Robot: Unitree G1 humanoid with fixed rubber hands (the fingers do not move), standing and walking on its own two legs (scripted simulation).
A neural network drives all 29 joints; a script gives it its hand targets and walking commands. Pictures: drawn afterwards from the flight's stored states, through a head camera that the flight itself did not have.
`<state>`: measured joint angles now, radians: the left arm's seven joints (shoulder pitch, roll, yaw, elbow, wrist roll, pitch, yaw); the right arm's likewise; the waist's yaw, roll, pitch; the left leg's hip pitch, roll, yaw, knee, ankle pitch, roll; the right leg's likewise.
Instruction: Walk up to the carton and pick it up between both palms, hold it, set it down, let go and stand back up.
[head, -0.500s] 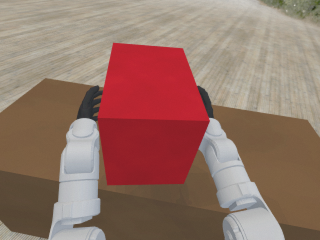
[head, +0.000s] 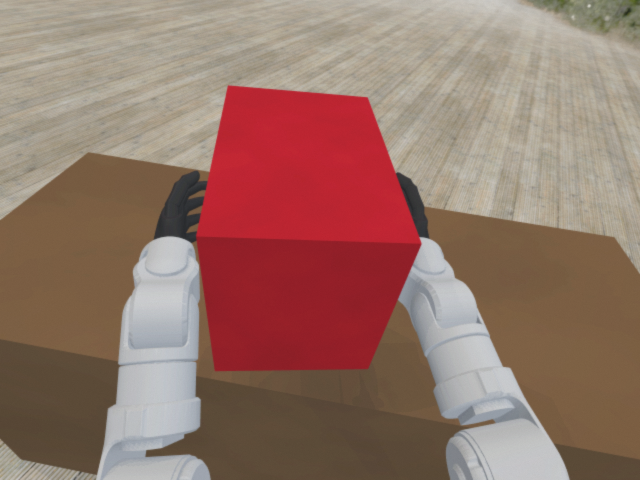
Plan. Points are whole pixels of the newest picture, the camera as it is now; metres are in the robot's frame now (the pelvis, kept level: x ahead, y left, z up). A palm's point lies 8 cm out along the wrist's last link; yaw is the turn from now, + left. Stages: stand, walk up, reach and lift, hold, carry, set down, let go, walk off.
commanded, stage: hold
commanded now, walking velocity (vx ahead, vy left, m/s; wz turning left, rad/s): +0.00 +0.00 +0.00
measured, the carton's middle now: (296, 224) +0.39 +0.00 +0.17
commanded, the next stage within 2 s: none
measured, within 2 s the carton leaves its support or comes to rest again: neither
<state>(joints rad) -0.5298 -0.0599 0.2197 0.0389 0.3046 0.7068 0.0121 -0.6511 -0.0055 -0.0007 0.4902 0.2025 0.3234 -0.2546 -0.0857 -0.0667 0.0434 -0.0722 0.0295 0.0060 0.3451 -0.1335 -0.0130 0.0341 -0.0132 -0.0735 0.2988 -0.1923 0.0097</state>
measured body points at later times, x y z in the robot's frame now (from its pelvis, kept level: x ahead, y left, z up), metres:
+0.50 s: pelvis +0.00 +0.00 +0.00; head -0.04 +0.03 +0.45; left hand +0.37 +0.14 +0.18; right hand +0.38 -0.13 +0.18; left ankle +0.05 +0.12 -0.75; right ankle -0.01 -0.12 -0.75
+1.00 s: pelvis +0.00 +0.00 +0.00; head -0.04 +0.03 +0.45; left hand +0.36 +0.15 +0.18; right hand +0.37 -0.13 +0.18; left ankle +0.05 +0.12 -0.75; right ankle -0.01 -0.12 -0.75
